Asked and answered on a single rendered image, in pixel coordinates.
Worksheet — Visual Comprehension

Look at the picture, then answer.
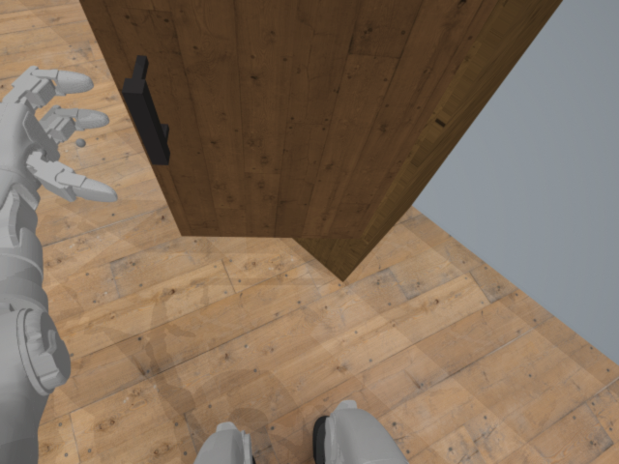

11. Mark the left robot upper arm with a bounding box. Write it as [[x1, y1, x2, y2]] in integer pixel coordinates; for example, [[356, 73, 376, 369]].
[[0, 308, 71, 464]]

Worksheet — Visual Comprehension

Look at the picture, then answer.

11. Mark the left robot hand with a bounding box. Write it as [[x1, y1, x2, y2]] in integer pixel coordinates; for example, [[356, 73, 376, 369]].
[[0, 66, 118, 202]]

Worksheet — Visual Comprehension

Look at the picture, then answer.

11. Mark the handle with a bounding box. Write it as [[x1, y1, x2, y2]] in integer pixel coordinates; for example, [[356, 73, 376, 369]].
[[122, 55, 170, 165]]

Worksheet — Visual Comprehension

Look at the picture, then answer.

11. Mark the robot left thigh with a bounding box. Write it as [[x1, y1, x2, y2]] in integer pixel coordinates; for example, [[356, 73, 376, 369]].
[[193, 429, 252, 464]]

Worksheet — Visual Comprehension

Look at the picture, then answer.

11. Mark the cupboard door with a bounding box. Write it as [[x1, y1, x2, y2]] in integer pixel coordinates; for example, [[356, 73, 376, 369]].
[[79, 0, 498, 239]]

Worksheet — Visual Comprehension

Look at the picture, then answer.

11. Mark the robot left shin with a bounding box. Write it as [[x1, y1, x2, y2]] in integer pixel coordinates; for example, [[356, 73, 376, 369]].
[[216, 421, 238, 432]]

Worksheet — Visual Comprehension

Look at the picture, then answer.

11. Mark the robot left forearm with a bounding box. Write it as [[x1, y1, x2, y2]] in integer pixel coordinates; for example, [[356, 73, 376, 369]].
[[0, 169, 48, 315]]

